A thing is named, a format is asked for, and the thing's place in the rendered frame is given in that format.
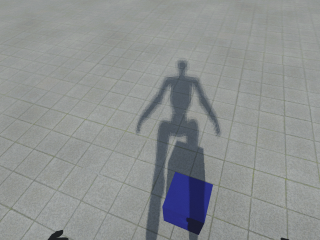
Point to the carton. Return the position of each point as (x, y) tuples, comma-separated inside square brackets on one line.
[(187, 202)]

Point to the left robot hand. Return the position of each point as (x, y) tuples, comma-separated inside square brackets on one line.
[(57, 234)]

